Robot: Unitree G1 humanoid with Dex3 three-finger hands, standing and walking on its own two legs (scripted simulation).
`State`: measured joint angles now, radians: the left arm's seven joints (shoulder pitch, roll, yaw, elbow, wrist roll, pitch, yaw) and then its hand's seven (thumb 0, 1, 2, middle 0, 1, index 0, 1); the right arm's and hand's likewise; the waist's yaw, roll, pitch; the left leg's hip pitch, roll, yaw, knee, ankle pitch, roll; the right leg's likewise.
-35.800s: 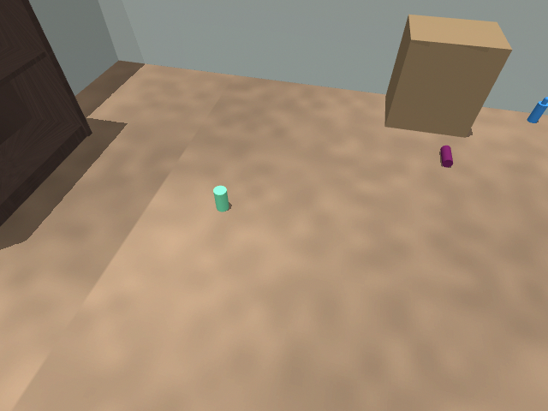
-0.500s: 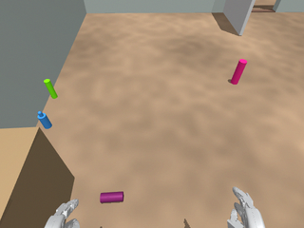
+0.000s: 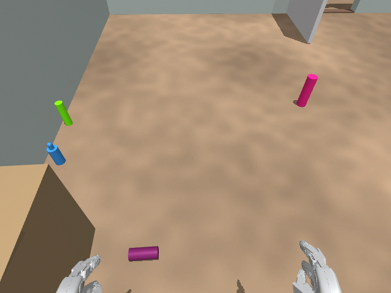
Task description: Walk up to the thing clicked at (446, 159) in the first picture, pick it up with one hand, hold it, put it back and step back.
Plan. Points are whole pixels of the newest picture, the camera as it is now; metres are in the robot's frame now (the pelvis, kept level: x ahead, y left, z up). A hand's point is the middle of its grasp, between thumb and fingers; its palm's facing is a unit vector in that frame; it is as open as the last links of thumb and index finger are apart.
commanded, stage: home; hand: left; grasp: from above
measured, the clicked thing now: (143, 253) +0.45 +0.23 -0.69
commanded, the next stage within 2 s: stand in 0.36 s
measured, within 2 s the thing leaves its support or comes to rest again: neither
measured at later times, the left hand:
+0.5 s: hand out of the picture +0.16 +0.19 -0.06, palm faces +0.02 -0.97 -0.25, open 7.4 cm
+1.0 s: hand out of the picture +0.04 +0.24 -0.11, palm faces +0.04 -0.95 -0.31, open 7.4 cm
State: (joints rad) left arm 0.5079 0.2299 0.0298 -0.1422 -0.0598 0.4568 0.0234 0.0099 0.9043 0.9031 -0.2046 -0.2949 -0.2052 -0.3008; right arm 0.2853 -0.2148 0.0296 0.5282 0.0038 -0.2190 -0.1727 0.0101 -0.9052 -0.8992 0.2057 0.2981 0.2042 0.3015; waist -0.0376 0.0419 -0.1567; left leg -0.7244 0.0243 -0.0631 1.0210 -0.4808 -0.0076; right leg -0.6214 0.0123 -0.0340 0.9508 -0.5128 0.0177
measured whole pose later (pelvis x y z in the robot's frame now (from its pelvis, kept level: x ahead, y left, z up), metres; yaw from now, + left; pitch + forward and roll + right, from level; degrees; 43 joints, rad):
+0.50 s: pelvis +0.00 +0.00 +0.00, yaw +0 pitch +8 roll -2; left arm 0.43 0.25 0.01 -0.01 -0.01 0.33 0.03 0.01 0.90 0.90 -0.21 -0.30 -0.21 -0.30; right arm 0.25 -0.22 0.01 0.59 -0.05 -0.19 -0.14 0.01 -0.91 -0.90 0.20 0.30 0.20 0.30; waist -0.01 0.02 -0.09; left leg -0.67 0.02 -0.05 1.00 -0.47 0.00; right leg -0.57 0.00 -0.02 0.94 -0.51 0.02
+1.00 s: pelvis -0.01 +0.01 +0.06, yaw +0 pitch -4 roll +0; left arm 0.22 0.28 0.04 1.00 0.03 0.02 0.04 0.01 0.90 0.90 -0.21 -0.30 -0.21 -0.30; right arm 0.18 -0.27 -0.05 1.04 -0.04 0.00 -0.02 0.00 -0.91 -0.90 0.20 0.30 0.20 0.30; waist 0.02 -0.01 0.06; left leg -0.22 -0.02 -0.01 0.52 -0.24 0.02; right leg -0.15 -0.04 0.01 0.50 -0.29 0.04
